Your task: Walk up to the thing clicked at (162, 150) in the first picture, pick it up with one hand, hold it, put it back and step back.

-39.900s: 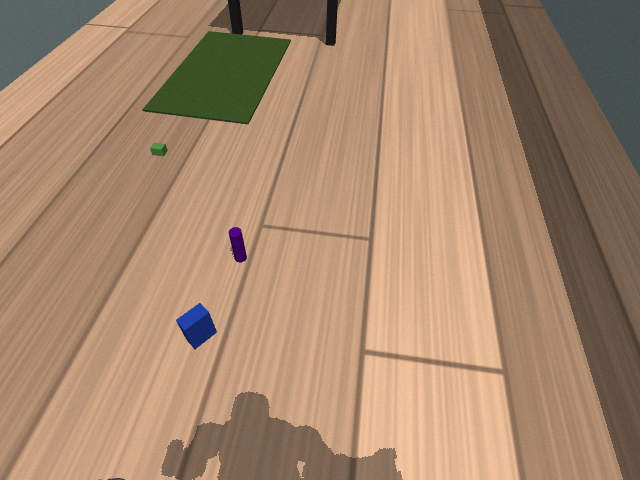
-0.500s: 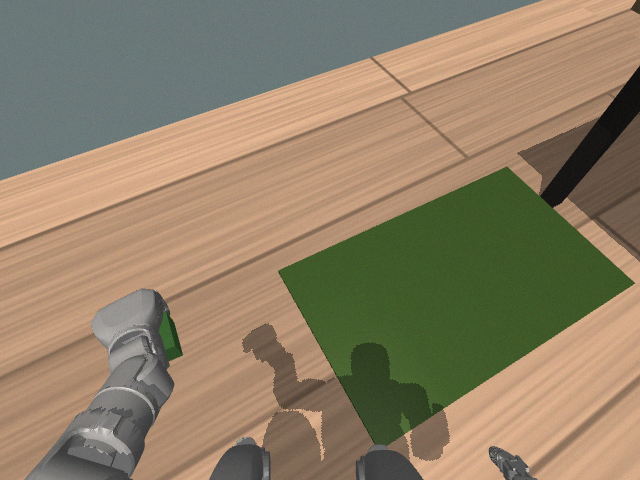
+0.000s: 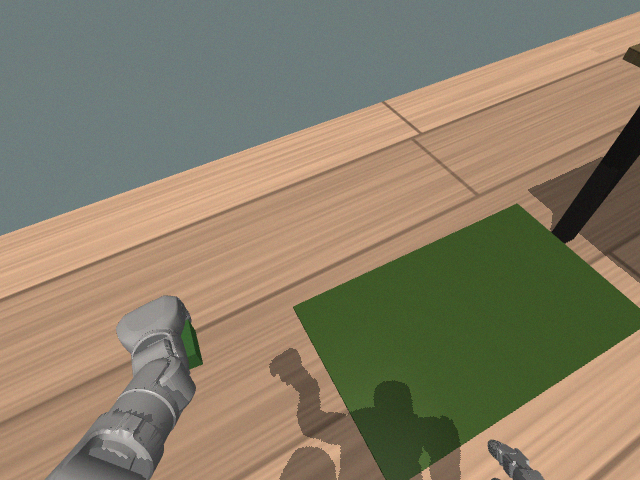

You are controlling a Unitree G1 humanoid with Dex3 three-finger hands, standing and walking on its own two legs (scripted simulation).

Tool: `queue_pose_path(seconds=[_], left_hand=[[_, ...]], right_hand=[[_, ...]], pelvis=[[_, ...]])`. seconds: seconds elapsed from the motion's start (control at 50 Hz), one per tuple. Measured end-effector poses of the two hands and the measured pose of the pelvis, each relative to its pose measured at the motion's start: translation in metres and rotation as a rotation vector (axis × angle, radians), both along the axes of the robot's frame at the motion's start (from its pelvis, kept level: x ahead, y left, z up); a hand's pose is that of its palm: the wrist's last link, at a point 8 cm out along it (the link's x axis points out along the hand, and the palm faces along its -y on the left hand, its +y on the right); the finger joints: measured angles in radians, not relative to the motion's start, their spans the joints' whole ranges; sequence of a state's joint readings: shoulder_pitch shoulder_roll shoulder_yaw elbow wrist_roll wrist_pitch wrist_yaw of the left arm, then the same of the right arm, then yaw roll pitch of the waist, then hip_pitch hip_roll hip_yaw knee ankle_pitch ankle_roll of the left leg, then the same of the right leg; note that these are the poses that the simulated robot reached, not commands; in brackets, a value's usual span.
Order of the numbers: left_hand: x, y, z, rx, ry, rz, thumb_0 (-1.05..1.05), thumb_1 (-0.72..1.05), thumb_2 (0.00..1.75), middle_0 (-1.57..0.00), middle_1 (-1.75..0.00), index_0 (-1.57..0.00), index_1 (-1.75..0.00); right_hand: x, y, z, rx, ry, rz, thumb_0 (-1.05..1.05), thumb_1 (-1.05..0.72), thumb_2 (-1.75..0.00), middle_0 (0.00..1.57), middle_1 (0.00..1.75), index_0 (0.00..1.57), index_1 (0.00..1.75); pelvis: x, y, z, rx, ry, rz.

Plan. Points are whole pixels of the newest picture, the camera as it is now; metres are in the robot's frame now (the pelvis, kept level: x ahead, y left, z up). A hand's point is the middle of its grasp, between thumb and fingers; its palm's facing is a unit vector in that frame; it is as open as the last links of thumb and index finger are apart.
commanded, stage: hold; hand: left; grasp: from above
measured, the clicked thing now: (180, 347) +0.32 +0.22 -0.10
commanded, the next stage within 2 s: crouch in 1.80 s
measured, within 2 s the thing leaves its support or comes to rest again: neither
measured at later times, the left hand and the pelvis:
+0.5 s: hand (164, 348) +0.29 +0.21 -0.03, palm faces -0.35 -0.23 -0.91, open 8.6 cm; pelvis +0.00 +0.00 +0.01, yaw +0 degrees
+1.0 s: hand (155, 354) +0.28 +0.21 -0.01, palm faces -0.36 -0.23 -0.91, open 8.5 cm; pelvis -0.01 +0.00 +0.02, yaw +0 degrees
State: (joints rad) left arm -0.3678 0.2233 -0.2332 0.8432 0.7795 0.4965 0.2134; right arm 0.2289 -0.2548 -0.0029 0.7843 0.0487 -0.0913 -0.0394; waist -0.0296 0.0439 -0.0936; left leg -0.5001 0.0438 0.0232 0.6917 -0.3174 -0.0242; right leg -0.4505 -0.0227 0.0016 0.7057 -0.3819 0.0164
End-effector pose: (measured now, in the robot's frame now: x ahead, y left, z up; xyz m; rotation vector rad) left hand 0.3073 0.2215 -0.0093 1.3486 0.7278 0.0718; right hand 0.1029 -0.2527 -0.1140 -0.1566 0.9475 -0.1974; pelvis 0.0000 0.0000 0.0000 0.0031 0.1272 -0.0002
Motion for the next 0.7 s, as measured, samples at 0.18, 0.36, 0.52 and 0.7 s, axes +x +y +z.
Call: queue_pose_path(seconds=[0.18, 0.36, 0.52, 0.7], left_hand=[[0.0, -0.003, 0.016, 0.008, -0.002, -0.026, 0.13, 0.31, 0.19, -1.22, -0.13, -0.88, -0.14], [-0.007, -0.003, 0.027, 0.013, -0.008, -0.017, 0.12, 0.3, 0.2, -1.2, -0.14, -0.87, -0.16], [-0.012, -0.006, 0.035, 0.013, -0.009, -0.026, 0.11, 0.3, 0.21, -1.18, -0.14, -0.87, -0.16], [-0.019, -0.007, 0.042, 0.008, -0.008, -0.041, 0.11, 0.3, 0.2, -1.18, -0.15, -0.87, -0.17]], right_hand=[[0.018, 0.002, 0.012, 0.02, -0.047, 0.036, 0.01, -0.89, -0.89, 0.2, 0.3, 0.2, 0.3], [0.024, 0.007, 0.017, 0.046, -0.069, 0.064, 0.01, -0.89, -0.89, 0.2, 0.3, 0.2, 0.3], [0.026, 0.011, 0.02, 0.063, -0.081, 0.079, 0.01, -0.89, -0.9, 0.2, 0.3, 0.2, 0.3], [0.029, 0.012, 0.024, 0.066, -0.105, 0.084, 0.01, -0.9, -0.9, 0.2, 0.3, 0.2, 0.3]], pelvis=[[0.002, -0.001, 0.007, 0.004, -0.035, 0.001], [0.0, -0.001, 0.011, 0.006, -0.062, 0.0], [-0.003, -0.002, 0.013, 0.006, -0.079, 0.001], [-0.007, -0.003, 0.015, 0.006, -0.094, -0.001]])
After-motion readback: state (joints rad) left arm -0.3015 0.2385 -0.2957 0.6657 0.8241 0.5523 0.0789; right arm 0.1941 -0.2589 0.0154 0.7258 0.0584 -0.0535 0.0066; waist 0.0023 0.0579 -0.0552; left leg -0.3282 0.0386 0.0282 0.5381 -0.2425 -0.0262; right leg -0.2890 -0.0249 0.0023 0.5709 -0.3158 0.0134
